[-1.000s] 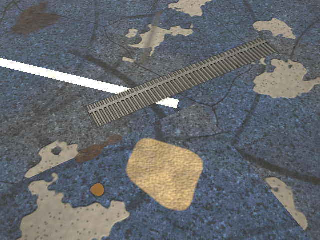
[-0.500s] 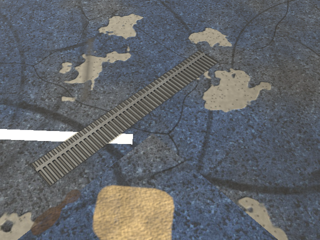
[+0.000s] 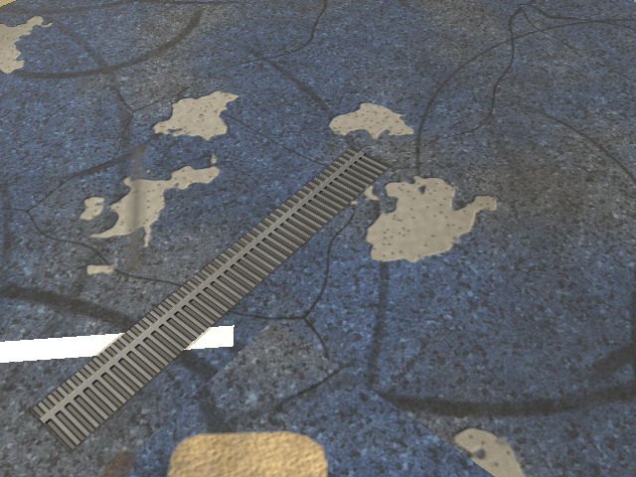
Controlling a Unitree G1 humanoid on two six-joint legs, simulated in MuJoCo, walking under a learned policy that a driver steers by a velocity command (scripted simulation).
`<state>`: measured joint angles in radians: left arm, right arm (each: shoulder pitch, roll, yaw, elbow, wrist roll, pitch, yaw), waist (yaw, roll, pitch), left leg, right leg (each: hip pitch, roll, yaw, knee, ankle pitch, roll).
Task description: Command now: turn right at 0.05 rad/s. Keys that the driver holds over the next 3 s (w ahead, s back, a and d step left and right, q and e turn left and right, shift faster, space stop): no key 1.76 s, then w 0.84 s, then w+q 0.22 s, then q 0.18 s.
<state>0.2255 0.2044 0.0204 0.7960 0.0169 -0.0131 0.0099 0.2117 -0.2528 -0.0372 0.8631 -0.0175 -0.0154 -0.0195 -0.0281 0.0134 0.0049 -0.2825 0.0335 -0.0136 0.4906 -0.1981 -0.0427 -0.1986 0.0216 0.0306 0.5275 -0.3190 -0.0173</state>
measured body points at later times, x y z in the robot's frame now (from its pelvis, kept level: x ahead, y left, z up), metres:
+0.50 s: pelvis +0.02 +0.00 +0.00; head +0.03 +0.00 +0.45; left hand +0.07 +0.25 -0.14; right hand +0.09 -0.26 -0.14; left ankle +0.04 +0.15 -0.74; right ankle -0.02 -0.11 -0.74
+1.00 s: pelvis +0.01 +0.00 +0.00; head +0.02 +0.00 +0.45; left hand +0.02 +0.24 -0.15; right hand +0.04 -0.25 -0.15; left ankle +0.04 +0.15 -0.74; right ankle -0.02 -0.11 -0.74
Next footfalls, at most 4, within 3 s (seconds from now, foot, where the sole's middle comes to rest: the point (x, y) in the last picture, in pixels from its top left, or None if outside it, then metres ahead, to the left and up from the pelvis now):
2.50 right None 0.48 -0.08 -0.77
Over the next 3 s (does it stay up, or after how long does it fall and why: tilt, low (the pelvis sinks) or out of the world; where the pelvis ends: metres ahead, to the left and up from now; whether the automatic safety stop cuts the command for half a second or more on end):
stays up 0.56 0.03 0.00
